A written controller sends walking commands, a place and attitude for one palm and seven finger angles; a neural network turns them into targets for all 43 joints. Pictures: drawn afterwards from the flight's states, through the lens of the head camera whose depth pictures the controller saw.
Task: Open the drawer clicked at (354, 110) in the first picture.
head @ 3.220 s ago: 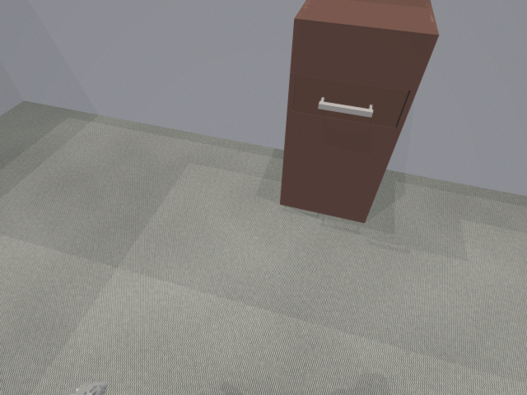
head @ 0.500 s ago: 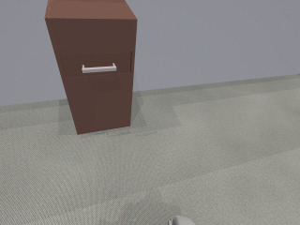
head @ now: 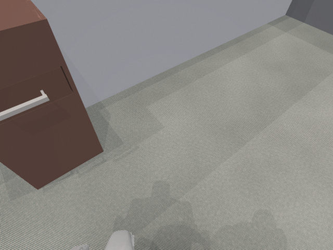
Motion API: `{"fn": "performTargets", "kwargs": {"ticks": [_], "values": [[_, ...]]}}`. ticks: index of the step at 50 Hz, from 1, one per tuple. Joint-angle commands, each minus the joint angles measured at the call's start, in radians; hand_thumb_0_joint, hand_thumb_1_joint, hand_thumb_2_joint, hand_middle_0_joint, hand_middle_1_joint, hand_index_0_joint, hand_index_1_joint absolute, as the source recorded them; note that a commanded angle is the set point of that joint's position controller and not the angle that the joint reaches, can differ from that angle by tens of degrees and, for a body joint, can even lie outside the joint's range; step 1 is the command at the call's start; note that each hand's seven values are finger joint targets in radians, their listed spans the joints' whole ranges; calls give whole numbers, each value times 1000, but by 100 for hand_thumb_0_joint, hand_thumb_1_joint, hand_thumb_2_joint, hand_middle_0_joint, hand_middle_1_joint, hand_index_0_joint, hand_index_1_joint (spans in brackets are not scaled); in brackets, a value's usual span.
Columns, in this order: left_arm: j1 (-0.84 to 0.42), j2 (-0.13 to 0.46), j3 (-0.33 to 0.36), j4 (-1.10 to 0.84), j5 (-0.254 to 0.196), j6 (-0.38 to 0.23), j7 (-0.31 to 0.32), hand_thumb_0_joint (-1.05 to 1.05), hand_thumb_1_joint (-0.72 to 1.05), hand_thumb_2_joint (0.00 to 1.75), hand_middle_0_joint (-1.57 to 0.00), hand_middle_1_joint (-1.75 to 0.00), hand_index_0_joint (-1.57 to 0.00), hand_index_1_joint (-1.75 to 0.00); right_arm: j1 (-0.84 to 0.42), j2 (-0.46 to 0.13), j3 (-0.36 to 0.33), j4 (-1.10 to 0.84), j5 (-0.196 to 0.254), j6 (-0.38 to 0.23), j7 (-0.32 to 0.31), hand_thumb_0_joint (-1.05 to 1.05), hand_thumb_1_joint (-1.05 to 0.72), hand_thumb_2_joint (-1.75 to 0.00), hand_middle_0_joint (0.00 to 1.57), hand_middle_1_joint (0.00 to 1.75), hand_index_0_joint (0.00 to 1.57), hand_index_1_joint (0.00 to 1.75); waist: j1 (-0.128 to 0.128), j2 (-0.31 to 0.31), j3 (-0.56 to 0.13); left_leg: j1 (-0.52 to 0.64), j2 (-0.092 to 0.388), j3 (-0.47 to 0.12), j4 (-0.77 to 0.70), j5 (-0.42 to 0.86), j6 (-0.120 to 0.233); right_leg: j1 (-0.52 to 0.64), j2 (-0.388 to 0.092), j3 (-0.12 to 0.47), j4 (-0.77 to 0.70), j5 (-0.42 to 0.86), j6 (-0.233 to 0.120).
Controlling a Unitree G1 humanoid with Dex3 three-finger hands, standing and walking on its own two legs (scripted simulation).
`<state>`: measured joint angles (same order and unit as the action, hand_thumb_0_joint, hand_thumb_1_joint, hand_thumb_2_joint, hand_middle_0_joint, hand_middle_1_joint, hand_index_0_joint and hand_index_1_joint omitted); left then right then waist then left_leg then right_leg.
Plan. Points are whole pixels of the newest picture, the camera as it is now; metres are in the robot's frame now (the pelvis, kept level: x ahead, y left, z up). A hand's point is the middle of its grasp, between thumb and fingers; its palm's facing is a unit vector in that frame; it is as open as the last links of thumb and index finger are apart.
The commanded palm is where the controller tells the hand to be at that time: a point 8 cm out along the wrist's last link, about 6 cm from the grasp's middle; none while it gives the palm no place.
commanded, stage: walk to a spot facing it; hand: left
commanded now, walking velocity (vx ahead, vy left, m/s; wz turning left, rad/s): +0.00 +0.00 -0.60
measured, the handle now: (21, 104) +0.62 +0.58 -0.12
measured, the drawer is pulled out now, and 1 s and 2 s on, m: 0.00 0.00 0.00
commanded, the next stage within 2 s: turn to face it in 1.76 s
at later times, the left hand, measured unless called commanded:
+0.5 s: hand (58, 242) +0.16 +0.30 -0.17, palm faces -0.21 -0.96 -0.20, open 7.4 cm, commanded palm none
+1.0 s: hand (113, 214) +0.23 +0.15 -0.13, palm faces -0.55 -0.78 -0.29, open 7.4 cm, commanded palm none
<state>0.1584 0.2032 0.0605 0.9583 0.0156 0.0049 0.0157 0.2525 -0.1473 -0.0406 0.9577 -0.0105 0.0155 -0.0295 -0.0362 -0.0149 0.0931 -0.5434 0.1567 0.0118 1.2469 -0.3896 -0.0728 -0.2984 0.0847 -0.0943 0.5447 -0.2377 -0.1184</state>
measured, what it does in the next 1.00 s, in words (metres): steps on the spot, turning right: left foot, then right foot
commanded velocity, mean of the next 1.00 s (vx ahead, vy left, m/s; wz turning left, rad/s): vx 0.03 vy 0.00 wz -0.60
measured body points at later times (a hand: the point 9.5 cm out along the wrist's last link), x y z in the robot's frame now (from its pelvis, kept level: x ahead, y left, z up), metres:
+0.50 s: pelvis +0.05 +0.10 +0.01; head +0.09 +0.13 +0.46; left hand +0.17 +0.35 -0.15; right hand +0.08 -0.16 -0.10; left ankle +0.08 +0.19 -0.73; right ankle -0.02 -0.04 -0.62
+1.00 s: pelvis +0.02 +0.05 +0.01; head +0.02 +0.01 +0.46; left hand +0.25 +0.20 -0.11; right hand -0.10 -0.17 -0.15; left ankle +0.11 +0.21 -0.64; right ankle -0.02 -0.02 -0.73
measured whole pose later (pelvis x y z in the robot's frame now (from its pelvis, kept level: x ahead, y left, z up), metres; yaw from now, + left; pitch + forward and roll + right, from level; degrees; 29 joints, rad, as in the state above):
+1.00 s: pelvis +0.02 +0.05 +0.01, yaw -37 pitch +0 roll +2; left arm 0.17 0.19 0.07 0.90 0.01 0.02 0.01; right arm 0.23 -0.24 -0.08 0.95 -0.03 0.06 -0.01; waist -0.02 0.05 0.06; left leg -0.50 0.14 0.05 1.13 -0.36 -0.10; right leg -0.26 0.02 -0.02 0.51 -0.25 -0.06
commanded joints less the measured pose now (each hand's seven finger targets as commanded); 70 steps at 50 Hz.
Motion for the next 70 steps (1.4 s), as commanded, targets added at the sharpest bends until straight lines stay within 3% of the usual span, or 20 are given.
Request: {"fn": "performTargets", "kwargs": {"ticks": [1,9,11,12,14,20,32,37,38,39,40,42,46,56,61,64,65,67,68,70], "values": [[9,152,35,-76,5,-20,-4,0,90,90,-20,-30,-20,-30,115,-88,-19,-32,-12,15,-1,0,-90,-90,20,30,20,30,-17,-86,-80,63,-12,12,-104,101,-20,-101,-241,239,-220,368,-41],[75,197,63,-107,12,4,-2,0,90,90,-20,-30,-20,-30,-97,-124,-21,-130,1,-18,0,0,-90,-90,20,30,20,30,71,-170,-180,119,-92,43,-521,16,-20,130,-246,385,-51,572,-48],[46,204,66,-122,6,12,0,0,90,90,-20,-30,-20,-30,-51,-142,-26,-122,6,-24,-4,0,-90,-90,20,30,20,30,39,-160,-213,234,-102,49,-706,98,-11,121,-230,401,13,570,-11],[33,181,61,-133,-1,16,1,0,90,90,-20,-30,-20,-30,-1,-171,-35,-108,4,-30,-7,0,-90,-90,20,30,20,30,13,-104,-241,407,-62,31,-848,236,6,27,-185,365,77,473,40],[84,99,41,-162,-5,15,-9,0,90,90,-20,-30,-20,-30,45,-313,-56,-121,-3,-28,-3,0,-90,-90,20,30,20,30,16,315,-259,619,370,-308,-877,789,177,-301,-28,137,481,-397,160],[102,115,62,-109,11,43,-36,0,90,90,-20,-30,-20,-30,-79,-189,-22,-145,-13,-34,-8,0,-90,-90,20,30,20,30,58,181,-103,405,165,39,-900,634,140,-287,-106,120,766,-158,201],[-20,62,44,-138,7,58,-45,0,90,90,-20,-30,-20,-30,32,-225,-64,-73,-17,-24,3,0,-90,-90,20,30,20,30,-9,223,-74,452,257,139,-925,392,196,-205,-168,11,362,-198,196],[34,64,43,-126,7,28,-35,0,90,90,-20,-30,-20,-30,35,-242,-79,-53,-17,-17,15,0,-90,-90,20,30,20,30,21,187,-146,432,255,230,-745,475,130,-5,-118,-35,53,-77,147],[95,98,50,-110,9,17,-29,0,90,90,-20,-30,-20,-30,35,-232,-76,-58,-11,-15,19,0,-90,-90,20,30,20,30,59,117,-184,365,228,271,-597,433,76,133,-137,-7,-85,66,126],[158,220,68,-95,21,-1,-15,0,90,90,-20,-30,-20,-30,45,-167,-62,-87,-3,-7,27,0,-90,-90,20,30,20,30,94,-199,-206,107,120,289,-368,72,11,315,-341,301,-189,283,43],[193,305,84,-83,8,2,-1,0,90,90,-20,-30,-20,-30,-26,-122,-38,-138,-7,0,26,0,-90,-90,20,30,20,30,116,-320,-192,-81,1,187,-160,-265,-19,306,-502,517,-187,621,-55],[142,253,80,-90,0,7,13,0,90,90,-20,-30,-20,-30,-49,-138,-40,-131,-4,15,11,0,-90,-90,20,30,20,30,95,-239,-166,-100,17,31,-64,-177,-3,238,-432,410,-188,544,-68],[21,168,50,-119,-7,-1,4,0,90,90,-20,-30,-20,-30,-7,-154,-49,-76,-17,24,14,0,-90,-90,20,30,20,30,29,-105,-129,-31,-4,21,-81,39,-32,155,-297,284,-187,443,-8],[116,204,57,-81,4,-25,-17,0,90,90,-20,-30,-20,-30,-141,-175,-51,-138,-22,-2,36,0,-90,-90,20,30,20,30,83,-128,-51,-55,-43,13,-312,30,-31,138,-301,500,-340,-230,-65],[119,210,60,-82,8,-25,-17,0,90,90,-20,-30,-20,-30,-151,-159,-45,-162,-10,-23,35,0,-90,-90,20,30,20,30,84,-144,-64,99,-99,10,-518,-17,-1,82,-285,548,-309,-186,-68],[75,199,61,-83,3,-19,-20,0,90,90,-20,-30,-20,-30,-46,-154,-42,-131,-4,-42,24,0,-90,-90,20,30,20,30,28,-110,-88,378,-138,39,-761,87,15,-61,-209,511,-204,-152,-16],[51,170,54,-95,-1,-16,-24,0,90,90,-20,-30,-20,-30,44,-183,-46,-102,-2,-50,10,0,-90,-90,20,30,20,30,-13,-39,-120,562,-101,29,-861,97,22,-172,-148,450,-108,-173,24],[55,82,38,-131,-9,-17,-42,0,90,90,-20,-30,-20,-30,157,-348,-75,-88,-18,-53,3,0,-90,-90,20,30,20,30,-57,367,-127,679,338,-461,-1092,-319,142,-471,-4,159,370,-356,121],[11,126,51,-140,5,-15,-48,0,90,90,-20,-30,-20,-30,119,-337,-70,-101,-17,-49,4,0,-90,-90,20,30,20,30,-50,241,-36,509,385,-475,-1144,-388,193,-453,-92,171,493,-294,125],[55,137,65,-85,20,-5,-65,0,90,90,-20,-30,-20,-30,16,-238,-41,-114,-18,-61,4,0,-90,-90,20,30,20,30,11,169,18,396,263,-293,-1137,-271,140,-402,-120,140,594,-160,140]]}}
